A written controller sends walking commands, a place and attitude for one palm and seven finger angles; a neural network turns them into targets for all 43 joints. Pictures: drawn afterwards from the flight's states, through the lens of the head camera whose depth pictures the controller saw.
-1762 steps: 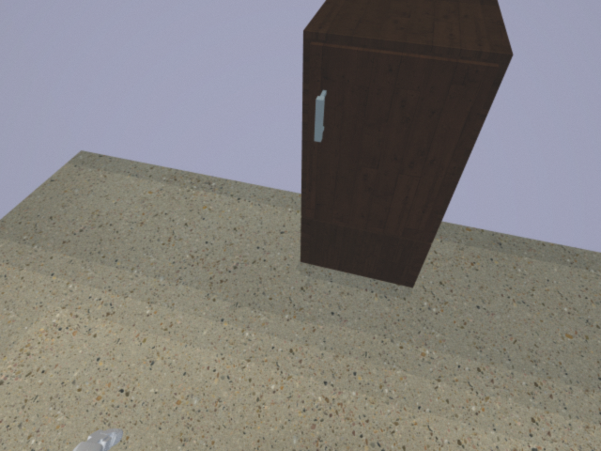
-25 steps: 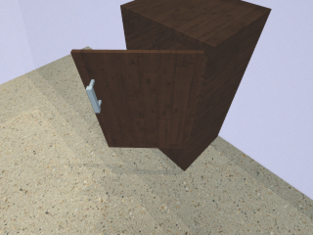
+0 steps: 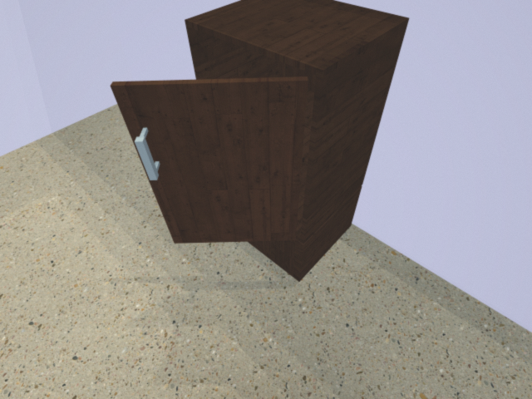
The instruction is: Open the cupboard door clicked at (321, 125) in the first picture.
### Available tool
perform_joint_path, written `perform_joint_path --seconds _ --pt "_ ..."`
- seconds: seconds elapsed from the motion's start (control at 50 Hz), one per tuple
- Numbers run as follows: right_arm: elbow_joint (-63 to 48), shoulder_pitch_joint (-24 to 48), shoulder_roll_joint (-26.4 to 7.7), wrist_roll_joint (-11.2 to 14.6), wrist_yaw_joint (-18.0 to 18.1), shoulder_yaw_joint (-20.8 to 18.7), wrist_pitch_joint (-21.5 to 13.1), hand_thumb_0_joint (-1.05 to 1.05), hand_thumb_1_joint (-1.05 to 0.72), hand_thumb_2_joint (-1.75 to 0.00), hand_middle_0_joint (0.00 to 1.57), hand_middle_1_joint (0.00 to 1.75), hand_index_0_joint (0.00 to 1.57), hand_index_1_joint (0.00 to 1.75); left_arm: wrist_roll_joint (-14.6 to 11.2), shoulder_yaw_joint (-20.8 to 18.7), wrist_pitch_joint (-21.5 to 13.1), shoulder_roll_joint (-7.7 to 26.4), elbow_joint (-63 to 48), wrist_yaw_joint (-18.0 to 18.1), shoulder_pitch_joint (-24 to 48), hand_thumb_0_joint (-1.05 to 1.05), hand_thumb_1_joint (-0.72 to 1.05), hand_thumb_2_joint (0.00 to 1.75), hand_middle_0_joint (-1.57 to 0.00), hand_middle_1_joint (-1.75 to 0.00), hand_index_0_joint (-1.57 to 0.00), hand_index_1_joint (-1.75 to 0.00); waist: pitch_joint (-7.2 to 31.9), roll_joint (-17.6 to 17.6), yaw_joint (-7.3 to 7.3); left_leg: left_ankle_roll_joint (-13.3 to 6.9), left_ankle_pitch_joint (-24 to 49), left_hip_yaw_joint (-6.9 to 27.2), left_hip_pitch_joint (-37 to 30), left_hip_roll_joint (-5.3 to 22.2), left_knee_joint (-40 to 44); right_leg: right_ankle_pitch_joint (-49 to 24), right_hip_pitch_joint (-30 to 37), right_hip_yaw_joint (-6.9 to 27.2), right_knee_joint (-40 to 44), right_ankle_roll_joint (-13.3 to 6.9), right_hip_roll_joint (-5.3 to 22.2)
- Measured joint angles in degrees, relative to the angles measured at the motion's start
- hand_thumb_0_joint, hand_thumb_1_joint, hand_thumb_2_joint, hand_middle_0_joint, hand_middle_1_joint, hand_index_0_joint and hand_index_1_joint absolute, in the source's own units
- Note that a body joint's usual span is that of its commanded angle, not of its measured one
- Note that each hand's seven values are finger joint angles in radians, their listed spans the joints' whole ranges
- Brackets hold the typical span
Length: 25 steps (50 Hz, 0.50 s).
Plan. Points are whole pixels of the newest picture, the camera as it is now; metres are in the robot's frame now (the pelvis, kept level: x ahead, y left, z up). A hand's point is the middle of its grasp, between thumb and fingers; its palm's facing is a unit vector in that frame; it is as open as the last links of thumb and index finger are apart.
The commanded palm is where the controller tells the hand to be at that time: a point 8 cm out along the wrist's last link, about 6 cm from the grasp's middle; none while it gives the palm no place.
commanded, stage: come to a stop and stand still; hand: left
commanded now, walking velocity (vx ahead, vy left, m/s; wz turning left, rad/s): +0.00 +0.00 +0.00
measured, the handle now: (149, 154) +0.66 +0.31 -0.03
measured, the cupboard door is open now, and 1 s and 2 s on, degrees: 43 43 43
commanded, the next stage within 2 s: look again from close up in 0.90 s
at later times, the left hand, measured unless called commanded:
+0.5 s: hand out of the picture -0.01 +0.18 -0.16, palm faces +0.07 -0.97 -0.22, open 7.3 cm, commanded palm none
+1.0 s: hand out of the picture -0.09 +0.12 -0.16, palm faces +0.04 -0.99 -0.15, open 7.4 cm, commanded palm none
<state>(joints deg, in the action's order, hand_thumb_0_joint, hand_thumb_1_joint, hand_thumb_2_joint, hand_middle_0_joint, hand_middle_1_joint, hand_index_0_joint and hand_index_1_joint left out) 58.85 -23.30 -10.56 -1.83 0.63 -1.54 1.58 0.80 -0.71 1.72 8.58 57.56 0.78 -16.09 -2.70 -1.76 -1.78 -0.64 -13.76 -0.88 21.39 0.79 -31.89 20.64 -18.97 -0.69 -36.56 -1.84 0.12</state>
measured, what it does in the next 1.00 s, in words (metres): steps on the spot: left foot, then right foot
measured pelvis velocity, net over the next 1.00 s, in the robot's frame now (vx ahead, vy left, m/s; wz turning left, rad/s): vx -0.07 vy -0.03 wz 0.00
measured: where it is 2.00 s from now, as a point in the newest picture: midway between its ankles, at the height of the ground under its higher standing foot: outside the picture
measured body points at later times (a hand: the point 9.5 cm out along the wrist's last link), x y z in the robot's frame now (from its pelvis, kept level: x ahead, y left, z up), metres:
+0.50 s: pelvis -0.06 +0.00 +0.00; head -0.07 -0.01 +0.45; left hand -0.01 +0.23 -0.14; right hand -0.07 -0.19 -0.17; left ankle +0.03 +0.11 -0.73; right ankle -0.08 -0.10 -0.70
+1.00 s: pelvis -0.07 -0.03 +0.01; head -0.06 -0.03 +0.46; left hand -0.09 +0.18 -0.15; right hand -0.07 -0.24 -0.15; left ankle -0.03 +0.12 -0.73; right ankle -0.10 -0.10 -0.73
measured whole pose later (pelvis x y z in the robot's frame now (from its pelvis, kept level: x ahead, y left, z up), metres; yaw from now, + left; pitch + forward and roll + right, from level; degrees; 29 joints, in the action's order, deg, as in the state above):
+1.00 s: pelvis -0.07 -0.03 +0.01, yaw +0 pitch -1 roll +0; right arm 63.9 -15.5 -8.1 -0.7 2.5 -0.1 -0.9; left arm 0.6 0.6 -1.0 6.1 64.7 1.0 -17.0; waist -3.0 -0.7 0.3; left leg 2.1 -9.4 1.2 13.9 1.7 -24.5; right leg 16.4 -8.0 -2.2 -25.6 -3.7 -2.9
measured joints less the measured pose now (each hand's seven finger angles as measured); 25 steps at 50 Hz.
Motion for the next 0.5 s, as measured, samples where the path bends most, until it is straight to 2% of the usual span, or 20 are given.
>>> perform_joint_path --seconds 0.16,0.2,0.26,0.28,0.32,0.38,0.44,0.46,0.5 --pt "1.1 0.8 1.8 -0.1 0.5 -0.1 0.5 0.0 -0.91 -0.9 0.2 0.29 0.2 0.29 0.2 -1.0 -0.1 -0.3 1.5 -0.4 -0.4 0.01 0.91 0.9 -0.2 -0.3 -0.2 -0.3 0.0 0.4 0.38 0.3 -3.1 2.0 1.9 -0.8 0.2 0.8 -1.8 -0.1 0.7 -0.9 -0.6" --pt "0.7 1.6 2.0 -0.1 0.5 -0.4 0.6 0.0 -0.91 -0.9 0.2 0.29 0.2 0.29 0.3 -1.3 0.2 -0.6 2.0 -0.3 -0.7 0.01 0.9 0.9 -0.2 -0.3 -0.2 -0.3 0.1 0.4 0.33 0.4 -5.3 2.3 3.2 -0.9 -2.8 -1.1 -2.2 -0.5 0.6 -1.0 -0.4" --pt "0.2 1.7 2.2 0.1 0.6 -0.9 0.1 0.0 -0.91 -0.9 0.2 0.29 0.2 0.29 0.5 -2.0 1.2 -0.8 3.3 0.1 -0.8 0.01 0.9 0.9 -0.2 -0.3 -0.2 -0.3 1.1 0.9 -0.17 0.6 -5.3 0.0 2.0 -0.9 -10.6 -6.1 -2.4 -1.4 -0.2 -0.1 0.4" --pt "0.0 1.3 2.3 0.2 0.6 -0.9 -0.3 0.0 -0.91 -0.9 0.2 0.29 0.2 0.29 0.6 -2.1 1.5 -0.8 3.7 0.2 -0.8 0.01 0.9 0.9 -0.2 -0.3 -0.2 -0.3 1.9 0.9 -0.41 0.5 -5.8 -0.5 0.1 -0.8 -10.2 -6.5 -2.9 -1.8 -1.1 0.3 0.4" --pt "-0.1 0.7 3.1 0.2 0.7 -0.8 -1.1 0.0 -0.91 -0.9 0.2 0.29 0.2 0.29 0.6 -2.1 1.8 -0.4 3.7 0.4 0.3 0.01 0.9 0.9 -0.2 -0.3 -0.2 -0.3 2.4 1.8 -0.82 -0.9 -2.5 -0.5 -1.0 -1.2 -8.0 -3.2 -4.5 -1.9 -4.2 0.3 0.6" --pt "0.3 0.2 4.7 0.0 1.0 0.1 -1.6 0.0 -0.91 -0.9 0.2 0.29 0.2 0.29 0.6 -2.2 1.3 0.5 2.8 1.0 2.1 0.01 0.92 0.9 -0.2 -0.3 -0.2 -0.3 2.3 3.1 -0.15 -1.5 0.1 -1.4 -1.3 -1.9 -5.7 1.6 -6.5 -0.1 -10.7 0.0 0.0" --pt "1.4 0.7 5.2 0.1 0.8 0.6 -1.0 0.0 -0.91 -0.9 0.2 0.29 0.2 0.29 0.7 -2.0 0.2 0.4 1.2 0.6 2.7 0.01 0.93 0.9 -0.2 -0.3 -0.2 -0.3 3.4 1.5 0.97 -2.0 3.2 -0.6 -0.9 -2.1 -1.1 1.6 -6.5 -0.4 -17.8 0.0 -0.4" --pt "1.5 1.2 5.1 0.0 0.7 0.7 -0.9 0.0 -0.91 -0.9 0.2 0.29 0.2 0.29 0.6 -1.9 -0.2 0.1 0.8 0.6 2.6 0.01 0.93 0.9 -0.2 -0.3 -0.2 -0.3 3.6 0.8 1.35 -2.0 4.3 -0.3 -0.7 -2.1 0.5 2.0 -5.1 -0.7 -17.3 0.0 -0.4" --pt "1.4 2.6 4.9 -0.2 0.7 0.7 -0.8 0.0 -0.91 -0.9 0.2 0.29 0.2 0.29 0.4 -1.6 -1.1 -0.3 0.3 0.5 1.7 0.01 0.93 0.9 -0.2 -0.3 -0.2 -0.3 3.9 0.0 1.89 -1.9 6.3 -0.3 -0.2 -2.1 3.1 3.2 -0.6 -1.4 -10.9 0.0 0.0"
